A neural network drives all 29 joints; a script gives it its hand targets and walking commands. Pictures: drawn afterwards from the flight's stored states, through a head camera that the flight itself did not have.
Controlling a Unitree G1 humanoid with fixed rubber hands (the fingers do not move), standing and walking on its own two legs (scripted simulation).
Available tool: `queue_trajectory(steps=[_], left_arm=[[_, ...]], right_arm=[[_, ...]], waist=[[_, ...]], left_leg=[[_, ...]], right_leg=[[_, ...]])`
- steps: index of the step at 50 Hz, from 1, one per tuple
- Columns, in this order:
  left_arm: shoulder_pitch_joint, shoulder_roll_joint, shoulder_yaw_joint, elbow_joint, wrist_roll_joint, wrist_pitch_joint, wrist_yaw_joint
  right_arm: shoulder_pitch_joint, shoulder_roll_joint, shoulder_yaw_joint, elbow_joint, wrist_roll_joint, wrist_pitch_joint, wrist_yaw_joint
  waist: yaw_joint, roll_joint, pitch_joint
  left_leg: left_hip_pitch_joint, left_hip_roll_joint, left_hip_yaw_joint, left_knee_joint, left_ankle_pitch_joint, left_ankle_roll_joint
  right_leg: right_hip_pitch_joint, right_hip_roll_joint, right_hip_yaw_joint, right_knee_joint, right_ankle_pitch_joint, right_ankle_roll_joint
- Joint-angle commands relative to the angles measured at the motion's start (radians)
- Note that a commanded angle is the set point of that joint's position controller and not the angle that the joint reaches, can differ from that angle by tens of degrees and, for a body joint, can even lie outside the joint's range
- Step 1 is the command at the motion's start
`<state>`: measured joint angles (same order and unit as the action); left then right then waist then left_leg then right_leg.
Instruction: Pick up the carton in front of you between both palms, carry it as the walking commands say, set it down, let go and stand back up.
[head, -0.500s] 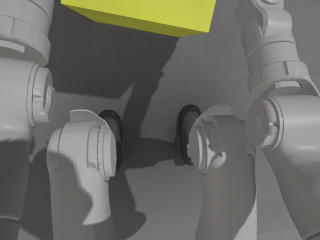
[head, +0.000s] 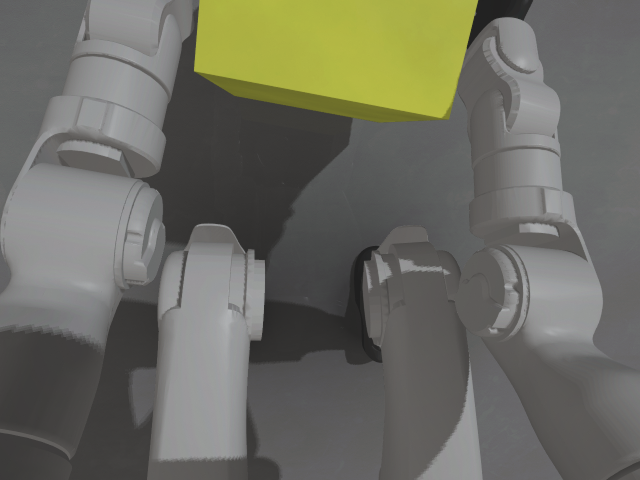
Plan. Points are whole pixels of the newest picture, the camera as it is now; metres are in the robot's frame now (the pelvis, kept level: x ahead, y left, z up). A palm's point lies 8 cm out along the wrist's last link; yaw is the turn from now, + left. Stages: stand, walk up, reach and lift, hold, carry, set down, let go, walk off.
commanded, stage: reach and lift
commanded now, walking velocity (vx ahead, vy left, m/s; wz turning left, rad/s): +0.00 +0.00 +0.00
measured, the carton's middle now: (330, 6) +0.55 +0.00 -0.20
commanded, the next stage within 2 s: none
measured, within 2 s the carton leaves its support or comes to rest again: neither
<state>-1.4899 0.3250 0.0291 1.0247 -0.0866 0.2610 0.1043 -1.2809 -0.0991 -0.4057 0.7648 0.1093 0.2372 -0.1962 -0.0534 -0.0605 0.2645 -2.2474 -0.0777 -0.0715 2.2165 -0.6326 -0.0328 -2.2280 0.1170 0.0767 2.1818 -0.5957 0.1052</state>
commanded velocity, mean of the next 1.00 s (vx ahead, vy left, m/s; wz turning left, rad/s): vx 0.00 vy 0.00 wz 0.00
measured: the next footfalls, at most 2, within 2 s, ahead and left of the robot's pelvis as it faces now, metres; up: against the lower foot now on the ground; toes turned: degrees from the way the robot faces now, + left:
none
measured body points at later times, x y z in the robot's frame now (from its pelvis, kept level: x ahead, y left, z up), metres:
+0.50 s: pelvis -0.02 -0.01 +0.10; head +0.26 +0.04 +0.45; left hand +0.52 +0.16 +0.04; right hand +0.51 -0.14 +0.04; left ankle +0.09 +0.12 -0.34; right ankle +0.11 -0.15 -0.34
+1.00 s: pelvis +0.04 -0.02 +0.24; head +0.20 +0.01 +0.66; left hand +0.46 +0.16 +0.19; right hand +0.46 -0.14 +0.21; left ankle +0.09 +0.12 -0.34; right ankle +0.11 -0.15 -0.34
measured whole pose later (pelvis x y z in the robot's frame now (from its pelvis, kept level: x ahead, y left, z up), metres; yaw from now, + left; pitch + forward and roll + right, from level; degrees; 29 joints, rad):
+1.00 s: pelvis +0.04 -0.02 +0.24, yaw +4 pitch +33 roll -1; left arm -0.74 -0.02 0.36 0.72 0.19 0.32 0.03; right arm -0.68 0.12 -0.44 0.59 -0.18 0.34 -0.07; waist -0.04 -0.02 -0.24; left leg -1.46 -0.09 -0.13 1.37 -0.49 -0.05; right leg -1.44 0.10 0.11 1.36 -0.50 0.06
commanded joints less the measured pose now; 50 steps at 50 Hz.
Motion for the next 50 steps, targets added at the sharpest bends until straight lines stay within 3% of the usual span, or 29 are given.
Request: queue_trajectory(steps=[1, 3, 4, 6, 7, 9, 10, 11, 14, 15, 17, 19, 21, 24, 28, 30, 31, 32, 35, 36, 37, 38, 40, 42, 45, 46, 47, 48, 50], left_arm=[[-0.488, -1.173, -0.237, -0.321, -0.032, -0.003, -0.28], [-0.317, -1.188, -0.169, -0.123, 0.023, 0.039, -0.279], [-0.414, -1.254, -0.183, -0.232, -0.002, 0.032, -0.283], [-0.333, -1.215, -0.051, -0.11, 0.091, 0.06, -0.318], [-0.238, -1.201, -0.014, -0.039, 0.147, 0.081, -0.33], [-0.312, -1.263, 0.014, -0.066, 0.151, 0.08, -0.337], [-0.32, -1.212, 0.06, -0.044, 0.178, 0.083, -0.333], [-0.325, -1.249, 0.022, -0.055, 0.169, 0.072, -0.33], [-0.316, -1.241, 0.034, -0.102, 0.186, 0.063, -0.317], [-0.362, -1.274, -0.001, -0.135, 0.145, 0.06, -0.306], [-0.369, -1.276, -0.048, -0.204, 0.148, 0.063, -0.285], [-0.44, -1.276, -0.111, -0.295, 0.09, 0.065, -0.274], [-0.469, -1.286, -0.128, -0.345, 0.086, 0.083, -0.28], [-0.288, -1.326, -0.084, -0.177, 0.144, 0.154, -0.303], [-0.146, -1.362, -0.014, -0.11, 0.196, 0.155, -0.358], [-0.162, -1.418, -0.139, -0.32, 0.109, 0.121, -0.361], [-0.148, -1.415, -0.138, -0.338, 0.104, 0.111, -0.363], [-0.142, -1.419, -0.186, -0.331, 0.06, 0.103, -0.36], [-0.004, -1.418, -0.152, -0.272, 0.118, 0.103, -0.358], [0.042, -1.475, -0.173, -0.255, 0.094, 0.103, -0.357], [0.083, -1.434, -0.173, -0.269, 0.109, 0.094, -0.35], [0.058, -1.464, -0.184, -0.252, 0.083, 0.098, -0.342], [0.085, -1.427, -0.227, -0.359, 0.109, 0.071, -0.33], [0.135, -1.409, -0.19, -0.305, 0.111, 0.056, -0.322], [0.226, -1.425, -0.144, -0.243, 0.159, 0.055, -0.317], [0.187, -1.404, -0.157, -0.273, 0.153, 0.046, -0.317], [0.225, -1.391, -0.157, -0.292, 0.156, 0.046, -0.315], [0.171, -1.469, -0.217, -0.364, 0.128, 0.027, -0.305], [0.208, -1.397, -0.172, -0.329, 0.172, 0.028, -0.302]], right_arm=[[-0.789, 1.011, 0.504, -0.244, 0.05, 0.036, 0.323], [-0.823, 0.938, 0.446, -0.221, -0.007, 0.041, 0.324], [-0.698, 0.946, 0.398, -0.18, -0.065, 0.059, 0.325], [-0.528, 0.984, 0.27, 0.045, -0.191, 0.114, 0.328], [-0.629, 0.939, 0.275, -0.076, -0.172, 0.094, 0.34], [-0.563, 0.931, 0.158, 0.002, -0.292, 0.116, 0.343], [-0.571, 0.894, 0.129, 0.035, -0.263, 0.104, 0.353], [-0.566, 0.947, 0.143, 0.014, -0.277, 0.101, 0.357], [-0.67, 0.977, 0.228, -0.13, -0.204, 0.09, 0.377], [-0.679, 0.971, 0.287, -0.176, -0.205, 0.093, 0.381], [-0.639, 1.074, 0.324, -0.159, -0.13, 0.097, 0.394], [-0.718, 1.089, 0.453, -0.243, -0.101, 0.118, 0.393], [-0.694, 1.116, 0.466, -0.156, -0.066, 0.154, 0.401], [-0.531, 1.128, 0.408, -0.009, -0.152, 0.192, 0.416], [-0.549, 1.211, 0.455, -0.131, -0.126, 0.174, 0.412], [-0.437, 1.246, 0.501, -0.187, -0.108, 0.163, 0.402], [-0.345, 1.259, 0.527, -0.158, -0.086, 0.164, 0.393], [-0.333, 1.248, 0.568, -0.183, -0.083, 0.152, 0.388], [-0.174, 1.223, 0.509, -0.076, -0.132, 0.152, 0.384], [-0.233, 1.202, 0.544, -0.235, -0.119, 0.123, 0.384], [-0.238, 1.22, 0.561, -0.213, -0.104, 0.128, 0.383], [-0.179, 1.18, 0.51, -0.143, -0.135, 0.124, 0.383], [-0.191, 1.237, 0.565, -0.236, -0.111, 0.099, 0.369], [-0.102, 1.234, 0.567, -0.148, -0.132, 0.11, 0.362], [-0.005, 1.251, 0.498, -0.081, -0.172, 0.104, 0.355], [-0.023, 1.215, 0.518, -0.086, -0.172, 0.095, 0.36], [-0.028, 1.241, 0.529, -0.125, -0.15, 0.095, 0.363], [-0.026, 1.291, 0.598, -0.148, -0.121, 0.082, 0.363], [0.048, 1.275, 0.573, -0.095, -0.136, 0.088, 0.368]], waist=[[0.044, 0.122, -1.641], [0.063, 0.165, -1.49], [-0.023, 0.171, -1.453], [-0.057, 0.131, -1.143], [0.047, 0.171, -1.154], [-0.12, 0.174, -1.135], [-0.053, 0.235, -1.14], [-0.084, 0.222, -1.162], [0.001, 0.236, -1.325], [-0.049, 0.235, -1.413], [0.036, 0.224, -1.518], [-0.008, 0.151, -1.619], [0.03, 0.174, -1.656], [0.004, 0.126, -1.462], [0.098, 0.053, -1.445], [0.028, 0.054, -1.64], [0.082, 0.077, -1.629], [0.008, 0.06, -1.59], [0.036, 0.086, -1.387], [0.005, 0.107, -1.394], [0.056, 0.079, -1.411], [-0.043, 0.108, -1.362], [0.048, 0.154, -1.401], [0.023, 0.05, -1.283], [0.065, 0.114, -1.129], [0.006, 0.072, -1.145], [0.067, 0.046, -1.168], [0.068, 0.136, -1.227], [0.088, 0.06, -1.188]], left_leg=[[0.874, -0.071, 0.145, -0.269, 0.545, 0.036], [0.82, -0.069, 0.114, -0.306, 0.485, 0.034], [0.816, -0.076, 0.107, -0.327, 0.465, 0.028], [0.603, -0.077, 0.113, -0.408, 0.214, 0.029], [0.61, -0.081, 0.137, -0.422, 0.215, 0.04], [0.575, -0.081, 0.111, -0.476, 0.152, 0.02], [0.648, -0.063, 0.11, -0.505, 0.159, 0.005], [0.666, -0.079, 0.111, -0.506, 0.133, 0.005], [0.769, -0.068, 0.107, -0.518, 0.271, 0.005], [0.786, -0.073, 0.112, -0.526, 0.311, -0.005], [0.916, -0.082, 0.107, -0.549, 0.353, 0.012], [0.918, -0.081, 0.093, -0.569, 0.344, 0.007], [0.992, -0.089, 0.132, -0.603, 0.289, 0.013], [0.921, -0.096, 0.151, -0.683, 0.149, 0.013], [0.893, -0.084, 0.171, -0.708, 0.245, 0.035], [0.99, -0.096, 0.147, -0.683, 0.445, 0.018], [1.042, -0.102, 0.162, -0.707, 0.483, 0.008], [1.02, -0.087, 0.129, -0.705, 0.484, -0.005], [1.059, -0.093, 0.115, -0.806, 0.455, -0.003], [1.087, -0.084, 0.098, -0.799, 0.444, 0.004], [1.093, -0.093, 0.114, -0.828, 0.463, 0.001], [1.098, -0.083, 0.084, -0.851, 0.425, -0.008], [1.165, -0.105, 0.095, -0.873, 0.498, -0.002], [1.121, -0.091, 0.085, -0.91, 0.451, 0.005], [1.122, -0.099, 0.083, -1.007, 0.37, 0.013], [1.132, -0.083, 0.056, -1.014, 0.361, 0.014], [1.255, -0.087, 0.062, -1.06, 0.382, 0.02], [1.305, -0.094, 0.066, -1.069, 0.389, 0.016], [1.3, -0.089, 0.068, -1.07, 0.372, 0.028]], right_leg=[[0.677, 0.052, -0.201, -0.216, 0.475, -0.043], [0.563, 0.045, -0.208, -0.241, 0.386, -0.054], [0.552, 0.046, -0.216, -0.276, 0.389, -0.071], [0.472, 0.045, -0.211, -0.353, 0.183, -0.083], [0.481, 0.038, -0.193, -0.366, 0.186, -0.077], [0.479, 0.048, -0.221, -0.414, 0.158, -0.088], [0.447, 0.041, -0.22, -0.421, 0.156, -0.089], [0.458, 0.055, -0.221, -0.427, 0.142, -0.091], [0.482, 0.037, -0.195, -0.421, 0.239, -0.081], [0.566, 0.038, -0.19, -0.453, 0.273, -0.089], [0.565, 0.042, -0.186, -0.451, 0.29, -0.076], [0.65, 0.035, -0.193, -0.474, 0.298, -0.069], [0.705, 0.047, -0.183, -0.529, 0.214, -0.075], [0.716, 0.053, -0.189, -0.601, 0.109, -0.062], [0.782, 0.056, -0.183, -0.66, 0.2, -0.029], [0.921, 0.058, -0.173, -0.66, 0.388, -0.028], [0.978, 0.061, -0.156, -0.682, 0.445, -0.03], [0.998, 0.057, -0.156, -0.703, 0.444, -0.041], [0.942, 0.055, -0.131, -0.778, 0.389, -0.055], [0.957, 0.044, -0.125, -0.762, 0.387, -0.066], [1.01, 0.049, -0.118, -0.795, 0.4, -0.055], [1.037, 0.053, -0.134, -0.805, 0.388, -0.073], [1.045, 0.055, -0.108, -0.824, 0.431, -0.063], [1.11, 0.048, -0.096, -0.877, 0.427, -0.049], [1.206, 0.043, -0.053, -0.988, 0.357, -0.071], [1.19, 0.045, -0.066, -0.985, 0.37, -0.072], [1.208, 0.049, -0.085, -1.012, 0.351, -0.049], [1.229, 0.052, -0.073, -1.005, 0.351, -0.066], [1.292, 0.041, -0.057, -1.049, 0.351, -0.055]])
